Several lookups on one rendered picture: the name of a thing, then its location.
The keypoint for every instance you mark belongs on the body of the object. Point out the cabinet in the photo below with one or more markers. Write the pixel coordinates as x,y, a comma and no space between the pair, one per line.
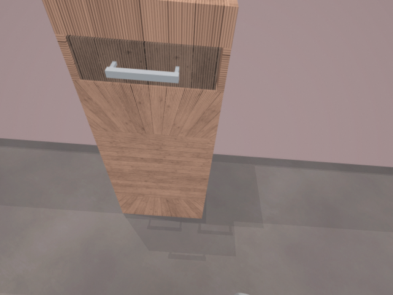
156,142

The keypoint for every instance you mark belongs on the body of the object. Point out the handle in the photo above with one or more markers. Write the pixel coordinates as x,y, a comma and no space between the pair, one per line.
142,74

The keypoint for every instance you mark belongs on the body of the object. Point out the drawer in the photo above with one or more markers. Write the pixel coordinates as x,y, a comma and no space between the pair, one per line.
198,65

